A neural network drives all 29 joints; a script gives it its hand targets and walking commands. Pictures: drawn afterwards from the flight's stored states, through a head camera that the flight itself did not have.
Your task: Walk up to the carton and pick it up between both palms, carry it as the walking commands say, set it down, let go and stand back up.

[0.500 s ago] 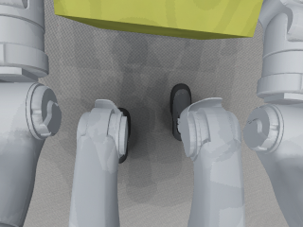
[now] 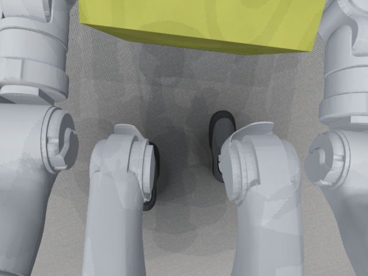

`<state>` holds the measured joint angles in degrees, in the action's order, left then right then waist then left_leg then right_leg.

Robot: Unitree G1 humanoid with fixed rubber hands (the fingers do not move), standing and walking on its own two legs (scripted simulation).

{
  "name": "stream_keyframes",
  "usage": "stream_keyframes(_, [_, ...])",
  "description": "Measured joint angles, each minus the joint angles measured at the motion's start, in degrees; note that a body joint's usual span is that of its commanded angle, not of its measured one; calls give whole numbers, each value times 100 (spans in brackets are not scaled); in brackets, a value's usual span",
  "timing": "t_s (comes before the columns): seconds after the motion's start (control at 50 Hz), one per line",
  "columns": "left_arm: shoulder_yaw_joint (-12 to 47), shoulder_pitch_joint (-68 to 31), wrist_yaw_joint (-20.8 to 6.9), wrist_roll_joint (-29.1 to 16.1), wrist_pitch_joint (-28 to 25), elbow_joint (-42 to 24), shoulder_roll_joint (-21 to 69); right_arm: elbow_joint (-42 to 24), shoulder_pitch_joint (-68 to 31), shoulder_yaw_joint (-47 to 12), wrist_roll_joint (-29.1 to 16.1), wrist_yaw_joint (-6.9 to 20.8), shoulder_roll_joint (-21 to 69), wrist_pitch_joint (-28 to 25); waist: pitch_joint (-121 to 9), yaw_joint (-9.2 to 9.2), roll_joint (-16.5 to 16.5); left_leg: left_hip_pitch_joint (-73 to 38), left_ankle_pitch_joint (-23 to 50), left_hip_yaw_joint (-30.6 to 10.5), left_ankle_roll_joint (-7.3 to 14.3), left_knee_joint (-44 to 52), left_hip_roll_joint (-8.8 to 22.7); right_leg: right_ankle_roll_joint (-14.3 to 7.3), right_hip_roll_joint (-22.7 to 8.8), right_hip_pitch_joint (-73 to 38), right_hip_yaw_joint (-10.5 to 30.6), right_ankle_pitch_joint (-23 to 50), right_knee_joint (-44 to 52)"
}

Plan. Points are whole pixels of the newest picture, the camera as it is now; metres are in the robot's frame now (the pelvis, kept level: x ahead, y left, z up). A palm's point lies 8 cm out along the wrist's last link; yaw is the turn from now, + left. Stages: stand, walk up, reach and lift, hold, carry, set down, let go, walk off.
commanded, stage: set down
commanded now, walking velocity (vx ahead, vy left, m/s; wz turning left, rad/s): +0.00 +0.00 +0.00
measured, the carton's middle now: out of the picture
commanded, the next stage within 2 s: none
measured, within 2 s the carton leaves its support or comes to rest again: rests again in 0.12 s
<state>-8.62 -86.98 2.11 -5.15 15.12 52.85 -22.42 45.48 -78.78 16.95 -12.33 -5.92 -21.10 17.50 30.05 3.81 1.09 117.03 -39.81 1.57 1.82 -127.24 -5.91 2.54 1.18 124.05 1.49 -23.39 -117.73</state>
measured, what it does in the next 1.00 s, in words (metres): stands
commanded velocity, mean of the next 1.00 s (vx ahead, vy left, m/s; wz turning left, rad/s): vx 0.00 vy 0.00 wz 0.00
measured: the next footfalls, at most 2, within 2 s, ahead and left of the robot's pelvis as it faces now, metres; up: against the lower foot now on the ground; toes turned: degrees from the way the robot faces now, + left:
none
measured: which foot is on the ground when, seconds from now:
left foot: down 0.00-1.00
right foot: down 0.00-1.00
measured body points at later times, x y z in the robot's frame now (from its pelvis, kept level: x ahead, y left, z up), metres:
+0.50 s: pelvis -0.01 +0.00 -0.01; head +0.37 -0.01 +0.23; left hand +0.59 +0.15 -0.16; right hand +0.54 -0.23 -0.17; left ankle +0.09 +0.10 -0.35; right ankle +0.17 -0.13 -0.35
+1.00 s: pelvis +0.01 +0.00 -0.02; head +0.37 +0.01 +0.25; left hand +0.59 +0.15 -0.17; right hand +0.55 -0.23 -0.17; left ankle +0.09 +0.10 -0.35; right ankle +0.17 -0.13 -0.35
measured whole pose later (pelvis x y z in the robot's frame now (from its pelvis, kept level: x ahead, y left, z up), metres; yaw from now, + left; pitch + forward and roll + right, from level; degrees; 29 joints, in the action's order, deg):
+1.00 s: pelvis +0.01 +0.00 -0.02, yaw +1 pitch +38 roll -2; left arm -12.0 -85.2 0.1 0.9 12.3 59.8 -20.0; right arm 57.3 -77.4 20.9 -6.2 -1.8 -19.4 11.1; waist 16.7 4.1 0.3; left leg 128.1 -38.2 1.0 1.1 -128.2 -7.6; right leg 1.7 -0.5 134.1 1.0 -23.1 -119.1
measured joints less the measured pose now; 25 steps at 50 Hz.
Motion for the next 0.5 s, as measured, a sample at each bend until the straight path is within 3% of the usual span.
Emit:
stream_keyframes(0.12, [-88,-57,-80,34,43,332,-91,643,-312,-34,177,50,45,-90,-17,4,60,92,165,24,-42,56,-22,-41,-14,79,31,132,30])
stream_keyframes(0.26, [25,-226,-113,-76,-74,487,-207,615,-425,-223,24,-55,-16,-168,-7,36,35,278,300,-9,-77,63,-68,-53,-60,215,6,227,48])
stream_keyframes(0.4, [57,-402,-228,68,-83,757,-199,930,-473,47,11,74,-6,-269,-143,-6,-10,421,240,-76,-84,-43,-89,-68,-89,334,-67,174,-21])
stream_keyframes(0.5, [55,-265,-161,131,-146,642,-144,952,-411,-5,47,104,-5,-353,-214,4,12,462,232,-65,-73,-67,-96,-54,-95,366,-58,158,-45])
